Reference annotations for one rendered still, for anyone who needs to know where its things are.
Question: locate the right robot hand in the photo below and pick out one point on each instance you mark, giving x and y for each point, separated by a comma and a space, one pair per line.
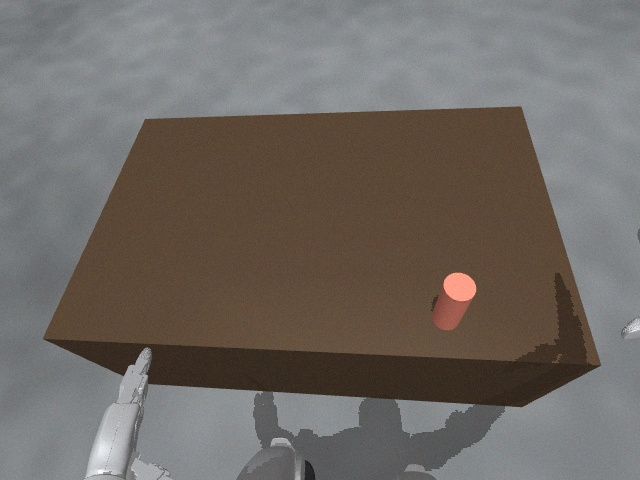
631, 331

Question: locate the can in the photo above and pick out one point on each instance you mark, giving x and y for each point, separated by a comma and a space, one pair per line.
455, 296

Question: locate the left robot hand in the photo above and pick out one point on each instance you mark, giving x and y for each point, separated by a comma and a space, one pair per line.
114, 448

